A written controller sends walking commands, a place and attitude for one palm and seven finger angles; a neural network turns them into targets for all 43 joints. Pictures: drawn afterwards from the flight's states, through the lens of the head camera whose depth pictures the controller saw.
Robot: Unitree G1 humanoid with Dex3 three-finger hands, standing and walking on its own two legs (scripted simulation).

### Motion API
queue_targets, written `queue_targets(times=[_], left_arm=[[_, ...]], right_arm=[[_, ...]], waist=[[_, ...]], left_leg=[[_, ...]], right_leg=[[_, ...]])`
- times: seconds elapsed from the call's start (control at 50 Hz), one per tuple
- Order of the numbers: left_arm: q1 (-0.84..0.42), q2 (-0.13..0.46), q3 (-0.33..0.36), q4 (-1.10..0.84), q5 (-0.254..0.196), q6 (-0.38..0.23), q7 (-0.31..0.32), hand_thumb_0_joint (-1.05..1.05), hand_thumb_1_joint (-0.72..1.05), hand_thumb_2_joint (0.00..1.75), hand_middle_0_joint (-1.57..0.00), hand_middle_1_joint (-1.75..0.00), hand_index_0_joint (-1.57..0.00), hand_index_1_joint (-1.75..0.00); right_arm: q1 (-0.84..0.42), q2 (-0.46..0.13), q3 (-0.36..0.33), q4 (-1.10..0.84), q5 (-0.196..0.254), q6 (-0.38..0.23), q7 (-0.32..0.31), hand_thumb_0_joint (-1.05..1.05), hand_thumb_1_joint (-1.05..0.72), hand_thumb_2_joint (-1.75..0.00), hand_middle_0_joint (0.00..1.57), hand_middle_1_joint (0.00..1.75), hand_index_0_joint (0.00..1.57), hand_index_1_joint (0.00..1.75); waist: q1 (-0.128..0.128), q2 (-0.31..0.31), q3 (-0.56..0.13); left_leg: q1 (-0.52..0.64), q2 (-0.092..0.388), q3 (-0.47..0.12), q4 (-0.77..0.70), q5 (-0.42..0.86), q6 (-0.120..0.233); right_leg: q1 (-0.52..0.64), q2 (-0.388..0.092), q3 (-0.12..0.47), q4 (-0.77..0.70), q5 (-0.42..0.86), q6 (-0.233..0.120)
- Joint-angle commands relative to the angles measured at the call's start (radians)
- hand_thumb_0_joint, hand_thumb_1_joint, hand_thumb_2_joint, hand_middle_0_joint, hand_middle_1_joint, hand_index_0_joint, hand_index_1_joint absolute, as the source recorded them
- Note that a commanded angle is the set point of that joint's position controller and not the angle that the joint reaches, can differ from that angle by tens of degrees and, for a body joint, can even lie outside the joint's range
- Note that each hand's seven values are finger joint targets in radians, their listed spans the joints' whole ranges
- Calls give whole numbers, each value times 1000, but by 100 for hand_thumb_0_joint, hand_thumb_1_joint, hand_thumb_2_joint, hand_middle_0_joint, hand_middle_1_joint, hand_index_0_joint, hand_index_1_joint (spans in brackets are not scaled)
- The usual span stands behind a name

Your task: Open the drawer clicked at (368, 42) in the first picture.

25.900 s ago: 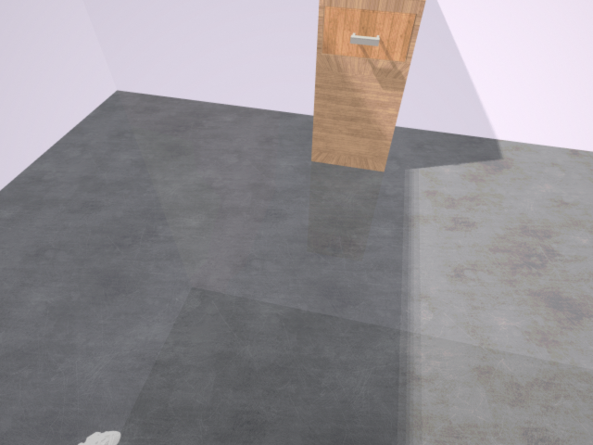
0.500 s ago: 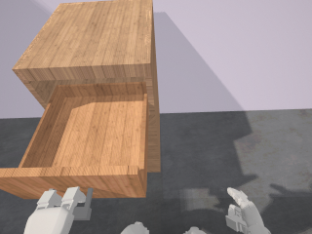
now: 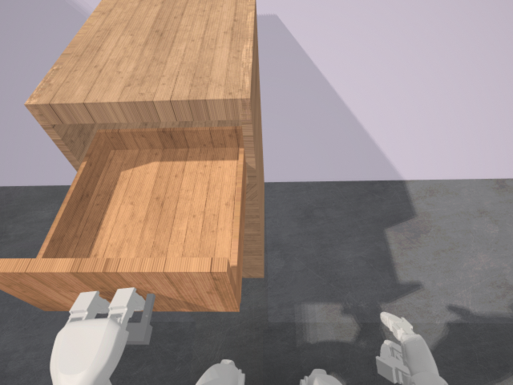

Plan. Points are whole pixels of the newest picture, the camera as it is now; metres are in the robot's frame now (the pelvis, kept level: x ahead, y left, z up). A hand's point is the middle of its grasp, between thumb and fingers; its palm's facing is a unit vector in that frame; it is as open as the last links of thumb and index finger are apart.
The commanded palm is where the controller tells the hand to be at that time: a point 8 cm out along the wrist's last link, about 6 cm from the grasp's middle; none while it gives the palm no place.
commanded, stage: lift the hand off the handle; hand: left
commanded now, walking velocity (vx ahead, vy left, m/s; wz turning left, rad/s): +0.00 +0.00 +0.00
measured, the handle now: (114, 317) +0.21 +0.24 +0.00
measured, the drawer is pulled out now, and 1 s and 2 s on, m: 0.29 0.29 0.29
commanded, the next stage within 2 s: none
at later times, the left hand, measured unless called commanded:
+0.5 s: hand (101, 344) +0.17 +0.24 +0.01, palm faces -0.04 -0.11 -0.99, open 13.6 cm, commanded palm +0.15 +0.24 +0.07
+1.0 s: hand (89, 339) +0.17 +0.24 +0.04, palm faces -0.04 -0.13 -0.99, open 13.5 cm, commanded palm +0.15 +0.24 +0.11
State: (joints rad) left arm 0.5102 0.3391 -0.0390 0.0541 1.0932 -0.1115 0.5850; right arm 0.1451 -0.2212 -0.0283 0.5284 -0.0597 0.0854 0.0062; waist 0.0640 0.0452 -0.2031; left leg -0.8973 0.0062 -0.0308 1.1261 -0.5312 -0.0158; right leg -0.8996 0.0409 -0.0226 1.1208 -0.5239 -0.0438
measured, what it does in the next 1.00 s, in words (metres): stands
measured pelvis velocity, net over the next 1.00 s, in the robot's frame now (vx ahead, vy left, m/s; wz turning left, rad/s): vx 0.02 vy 0.02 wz -0.02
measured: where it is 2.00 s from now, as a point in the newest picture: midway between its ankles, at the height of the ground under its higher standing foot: outside the picture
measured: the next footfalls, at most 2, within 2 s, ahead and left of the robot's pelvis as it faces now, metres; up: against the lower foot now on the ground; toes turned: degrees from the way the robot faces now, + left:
none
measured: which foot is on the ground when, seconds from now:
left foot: down 0.00-1.00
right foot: down 0.00-1.00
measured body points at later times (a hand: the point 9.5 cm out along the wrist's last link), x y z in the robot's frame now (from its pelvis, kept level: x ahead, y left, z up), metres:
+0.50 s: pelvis +0.01 +0.01 +0.02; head +0.05 -0.02 +0.47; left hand +0.17 +0.24 +0.07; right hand +0.21 -0.22 -0.07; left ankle +0.01 +0.13 -0.65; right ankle +0.01 -0.09 -0.65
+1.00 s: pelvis +0.02 +0.02 +0.04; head +0.05 -0.01 +0.48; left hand +0.17 +0.24 +0.10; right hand +0.23 -0.20 -0.06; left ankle +0.01 +0.13 -0.65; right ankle +0.01 -0.09 -0.65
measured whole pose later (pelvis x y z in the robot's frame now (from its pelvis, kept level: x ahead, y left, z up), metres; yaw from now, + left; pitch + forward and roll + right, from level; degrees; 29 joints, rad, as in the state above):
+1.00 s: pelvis +0.02 +0.02 +0.04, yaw -1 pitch +11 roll +0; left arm 0.64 0.35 -0.07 -0.16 1.03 -0.03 0.45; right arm 0.18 -0.22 -0.02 0.48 -0.04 0.08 0.05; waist 0.08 0.06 -0.16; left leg -0.63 0.00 0.00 0.92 -0.49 0.01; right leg -0.64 0.03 0.01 0.92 -0.47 -0.02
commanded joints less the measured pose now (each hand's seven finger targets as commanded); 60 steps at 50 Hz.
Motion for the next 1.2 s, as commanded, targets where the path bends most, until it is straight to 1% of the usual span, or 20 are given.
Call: queue_targets(times=[0.0, 0.18, 0.22, 0.24, 0.38, 0.5, 0.52, 0.6, 0.62, 0.64, 0.68, 0.7, 0.72, 0.8, 0.82, 0.9, 0.92, 0.98, 1.1, 1.18], left_arm=[[-13, 189, 175, -157, -25, 35, 41, 0, -50, 30, -30, -120, -30, -120], [-7, 177, 157, -211, -40, 33, 31, 0, -50, 30, -30, -120, -30, -120], [22, 148, 128, -218, -37, 31, 27, 0, -50, 30, -30, -120, -30, -120], [21, 160, 136, -241, -37, 31, 26, 0, -50, 30, -30, -120, -30, -120], [53, 170, 142, -276, -42, 36, 12, 0, -50, 30, -30, -120, -30, -120], [104, 155, 129, -293, -50, 47, -9, 0, -50, 30, -30, -120, -30, -120], [123, 126, 101, -292, -53, 50, -16, 0, -50, 30, -30, -120, -30, -120], [87, 133, 80, -352, -54, 51, -36, 0, -50, 30, -30, -120, -30, -120], [128, 110, 61, -352, -58, 49, -42, 0, -50, 30, -30, -120, -30, -120], [125, 133, 72, -362, -59, 49, -47, 0, -50, 30, -30, -120, -30, -120], [150, 161, 110, -366, -60, 44, -48, 0, -50, 30, -30, -120, -30, -120], [155, 158, 104, -375, -50, 45, -47, 0, -50, 30, -30, -120, -30, -120], [163, 120, 71, -376, -50, 46, -49, 0, -50, 30, -30, -120, -30, -120], [141, 149, 102, -381, -54, 60, -53, 0, -50, 30, -30, -120, -30, -120], [126, 118, 69, -403, -57, 61, -58, 0, -50, 30, -30, -120, -30, -120], [101, 161, 102, -436, -61, 66, -67, 0, -50, 30, -30, -120, -30, -120], [116, 122, 62, -443, -69, 67, -72, 0, -50, 30, -30, -120, -30, -120], [107, 179, 119, -470, -76, 57, -78, 0, -50, 30, -30, -120, -30, -120], [178, 174, 130, -493, -92, 50, -86, 0, -50, 30, -30, -120, -30, -120], [197, 185, 152, -475, -107, 60, -98, 0, -50, 30, -30, -120, -30, -120]], right_arm=[[-84, -98, -35, -153, 8, -51, -10, 0, -90, -90, 20, 30, 20, 30], [-85, -102, -34, -163, 7, -57, -7, 0, -90, -90, 20, 30, 20, 30], [-80, -100, -40, -168, 7, -62, -2, 0, -90, -90, 20, 30, 20, 30], [-77, -103, -38, -172, 4, -63, 5, 0, -90, -90, 20, 30, 20, 30], [-76, -105, -38, -178, 7, -63, 14, 0, -90, -90, 20, 30, 20, 30], [-76, -103, -35, -187, 10, -61, 28, 0, -90, -90, 20, 30, 20, 30], [-80, -101, -39, -192, 16, -59, 23, 0, -90, -90, 20, 30, 20, 30], [-71, -104, -34, -200, 14, -65, 36, 0, -90, -90, 20, 30, 20, 30], [-72, -100, -38, -202, 19, -66, 31, 0, -90, -90, 20, 30, 20, 30], [-72, -103, -32, -207, 14, -68, 40, 0, -90, -90, 20, 30, 20, 30], [-76, -99, -30, -205, 20, -62, 34, 0, -90, -90, 20, 30, 20, 30], [-71, -99, -25, -211, 13, -61, 45, 0, -90, -90, 20, 30, 20, 30], [-77, -95, -31, -211, 20, -58, 40, 0, -90, -90, 20, 30, 20, 30], [-74, -99, -24, -214, 19, -56, 50, 0, -90, -90, 20, 30, 20, 30], [-76, -97, -29, -215, 23, -54, 45, 0, -90, -90, 20, 30, 20, 30], [-71, -96, -25, -216, 19, -59, 45, 0, -90, -90, 20, 30, 20, 30], [-78, -93, -29, -218, 26, -60, 39, 0, -90, -90, 20, 30, 20, 30], [-77, -96, -26, -214, 23, -61, 38, 0, -90, -90, 20, 30, 20, 30], [-77, -92, -28, -209, 24, -63, 45, 0, -90, -90, 20, 30, 20, 30], [-84, -96, -28, -206, 27, -57, 47, 0, -90, -90, 20, 30, 20, 30]], waist=[[-7, -33, -199], [-22, -28, -127], [-19, -18, -123], [-17, -23, -153], [-13, 0, -127], [-13, -42, -111], [-14, -32, -70], [-14, -11, -119], [-8, 0, -90], [-11, -36, -102], [2, -20, -82], [3, -36, -106], [-1, -10, -62], [1, -29, -71], [-5, -18, -52], [2, -24, -95], [-5, -9, -57], [1, -20, -76], [8, -1, -66], [5, -47, -59]], left_leg=[[164, -38, 53, -144, 207, 57], [228, -32, 45, -196, 218, 59], [251, -32, 47, -203, 222, 59], [267, -33, 48, -205, 230, 57], [301, -34, 46, -233, 266, 55], [332, -30, 43, -248, 291, 56], [325, -27, 42, -259, 278, 59], [390, -25, 37, -272, 313, 56], [389, -22, 37, -279, 321, 59], [394, -23, 36, -274, 327, 56], [384, -25, 35, -286, 348, 55], [400, -25, 33, -281, 358, 51], [390, -21, 35, -290, 348, 54], [410, -20, 29, -301, 347, 50], [407, -17, 28, -307, 342, 53], [442, -20, 28, -314, 346, 51], [434, -18, 31, -321, 332, 56], [447, -24, 29, -319, 353, 53], [460, -21, 31, -326, 397, 52], [452, -19, 29, -343, 388, 51]], right_leg=[[184, -14, 56, -238, 267, 1], [190, -10, 43, -283, 263, -8], [189, -6, 38, -288, 263, -9], [187, -9, 39, -289, 255, -7], [217, -6, 38, -300, 300, -13], [223, -4, 36, -315, 317, -9], [237, -1, 21, -323, 317, -10], [220, -3, 30, -326, 301, -13], [242, 0, 16, -328, 321, -14], [226, -4, 32, -334, 319, -13], [265, -1, 35, -334, 364, -17], [245, -1, 38, -327, 349, -15], [257, 0, 20, -331, 354, -15], [246, 1, 31, -341, 326, -15], [260, 1, 18, -343, 334, -15], [263, -2, 37, -358, 313, -15], [279, -3, 26, -366, 321, -14], [294, -6, 52, -376, 352, -17], [317, -7, 52, -377, 406, -16], [346, -12, 54, -396, 415, -9]])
